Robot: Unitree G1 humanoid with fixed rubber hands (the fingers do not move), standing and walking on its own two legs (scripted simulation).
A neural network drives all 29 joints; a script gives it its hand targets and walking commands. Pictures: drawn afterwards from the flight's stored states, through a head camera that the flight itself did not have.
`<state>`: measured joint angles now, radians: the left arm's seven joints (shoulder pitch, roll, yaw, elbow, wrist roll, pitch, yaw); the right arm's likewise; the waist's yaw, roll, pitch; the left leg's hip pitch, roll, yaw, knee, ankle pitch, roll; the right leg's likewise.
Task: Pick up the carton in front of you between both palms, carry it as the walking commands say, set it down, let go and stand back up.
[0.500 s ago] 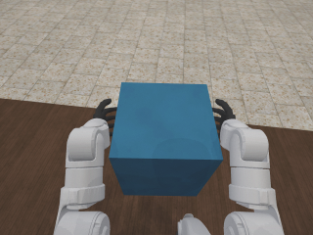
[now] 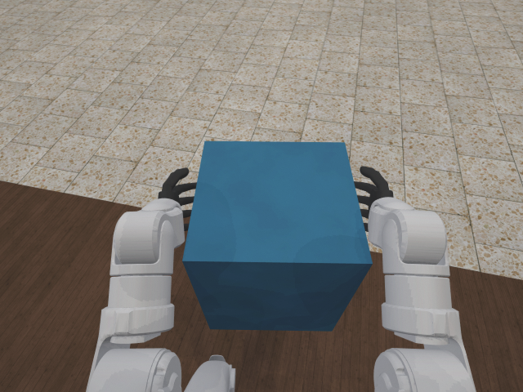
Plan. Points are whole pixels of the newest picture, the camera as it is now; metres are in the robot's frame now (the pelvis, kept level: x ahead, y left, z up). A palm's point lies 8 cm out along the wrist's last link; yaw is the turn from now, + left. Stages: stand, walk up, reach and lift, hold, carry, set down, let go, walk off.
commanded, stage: carry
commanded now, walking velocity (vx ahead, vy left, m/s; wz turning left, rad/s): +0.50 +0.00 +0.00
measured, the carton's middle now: (272, 242) +0.35 +0.02 +0.02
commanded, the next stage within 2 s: none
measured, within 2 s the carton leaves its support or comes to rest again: neither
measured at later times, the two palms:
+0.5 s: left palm (204, 103) +0.66 +0.17 +0.07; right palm (348, 109) +0.63 -0.12 +0.07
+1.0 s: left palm (228, 51) +0.93 +0.16 +0.04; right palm (338, 49) +0.95 -0.14 +0.04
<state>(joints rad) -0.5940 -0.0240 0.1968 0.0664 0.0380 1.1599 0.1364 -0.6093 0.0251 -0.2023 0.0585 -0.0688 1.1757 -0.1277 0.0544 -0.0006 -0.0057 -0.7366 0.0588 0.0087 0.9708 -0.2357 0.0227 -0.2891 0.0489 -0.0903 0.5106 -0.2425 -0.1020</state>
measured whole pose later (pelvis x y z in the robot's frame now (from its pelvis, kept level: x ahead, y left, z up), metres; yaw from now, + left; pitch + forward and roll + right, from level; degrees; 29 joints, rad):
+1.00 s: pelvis +0.59 -0.01 -0.05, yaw +0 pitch +5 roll +1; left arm -0.58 -0.01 0.19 0.12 0.04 1.17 0.13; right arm -0.61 0.02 -0.19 0.12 -0.07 1.18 -0.12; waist 0.05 0.00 -0.02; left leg -0.68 0.05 0.00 1.09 -0.34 0.03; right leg -0.35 0.06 -0.12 0.53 -0.19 -0.12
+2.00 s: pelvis +1.20 -0.01 -0.06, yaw +2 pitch +5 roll +1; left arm -0.37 -0.13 0.21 -0.12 0.10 1.20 0.13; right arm -0.41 0.11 -0.21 -0.08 -0.09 1.20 -0.10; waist 0.02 0.00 -0.05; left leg -0.51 0.04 0.05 1.03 -0.35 -0.01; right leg -0.31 0.01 -0.16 0.36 -0.15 -0.09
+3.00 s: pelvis +1.81 +0.00 -0.06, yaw +1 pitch +5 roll +1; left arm -0.11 -0.13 0.10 -0.31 0.11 1.19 0.08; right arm -0.14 0.13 -0.10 -0.30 -0.12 1.20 -0.08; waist 0.03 0.02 -0.09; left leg -0.54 0.10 0.08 0.99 -0.29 -0.01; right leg -0.25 -0.06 -0.21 0.34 -0.18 -0.04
